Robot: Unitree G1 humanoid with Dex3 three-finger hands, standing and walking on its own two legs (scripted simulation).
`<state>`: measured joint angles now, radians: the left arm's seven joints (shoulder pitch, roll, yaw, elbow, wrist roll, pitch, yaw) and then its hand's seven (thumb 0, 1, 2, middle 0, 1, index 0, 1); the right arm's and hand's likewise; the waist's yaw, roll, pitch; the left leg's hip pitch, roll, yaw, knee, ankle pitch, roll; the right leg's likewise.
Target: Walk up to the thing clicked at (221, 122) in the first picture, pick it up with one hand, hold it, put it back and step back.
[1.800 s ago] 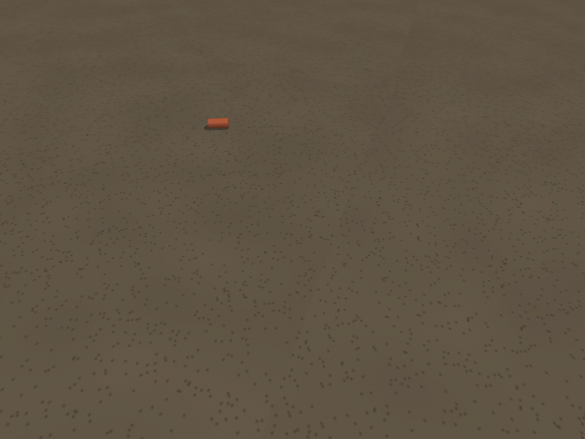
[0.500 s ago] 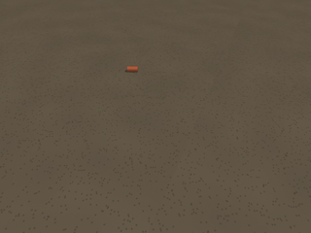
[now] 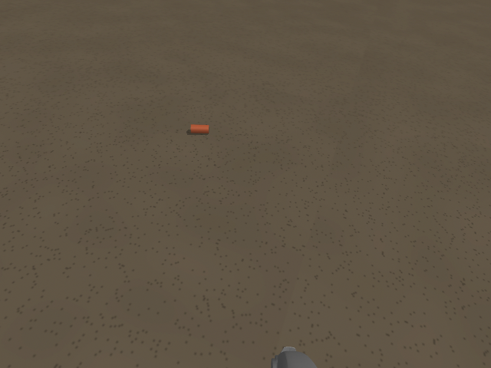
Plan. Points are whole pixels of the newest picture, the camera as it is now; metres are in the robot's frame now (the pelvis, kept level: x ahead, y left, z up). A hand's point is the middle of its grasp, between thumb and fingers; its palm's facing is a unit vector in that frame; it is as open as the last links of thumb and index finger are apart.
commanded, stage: walk up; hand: left
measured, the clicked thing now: (199, 128) +1.71 +0.20 -0.75
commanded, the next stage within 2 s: none
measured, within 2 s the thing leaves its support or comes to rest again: neither
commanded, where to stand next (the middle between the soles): +1.39 -0.05 m, yaw +2 degrees
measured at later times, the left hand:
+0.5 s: hand (136, 260) +0.38 +0.22 -0.14, palm faces +0.01 -0.94 -0.33, open 7.4 cm
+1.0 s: hand (146, 173) +0.66 +0.26 -0.15, palm faces -0.06 -0.95 -0.32, open 7.4 cm
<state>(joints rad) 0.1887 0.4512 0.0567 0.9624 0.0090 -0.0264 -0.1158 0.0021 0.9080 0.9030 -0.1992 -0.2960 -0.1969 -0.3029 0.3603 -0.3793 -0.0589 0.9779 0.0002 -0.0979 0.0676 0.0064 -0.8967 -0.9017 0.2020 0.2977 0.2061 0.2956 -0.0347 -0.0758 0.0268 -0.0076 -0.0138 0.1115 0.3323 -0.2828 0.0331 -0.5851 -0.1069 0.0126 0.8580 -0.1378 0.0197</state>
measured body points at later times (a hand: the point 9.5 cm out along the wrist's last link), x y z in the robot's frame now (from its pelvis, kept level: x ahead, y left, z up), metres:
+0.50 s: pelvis +0.31 -0.04 +0.00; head +0.33 -0.05 +0.45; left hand +0.38 +0.27 -0.11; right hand +0.42 -0.36 -0.11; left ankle +0.39 +0.12 -0.68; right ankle +0.28 -0.14 -0.74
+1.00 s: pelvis +0.58 -0.01 +0.00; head +0.60 +0.00 +0.45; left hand +0.66 +0.31 -0.12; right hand +0.62 -0.33 -0.10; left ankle +0.55 +0.10 -0.74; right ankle +0.70 -0.18 -0.69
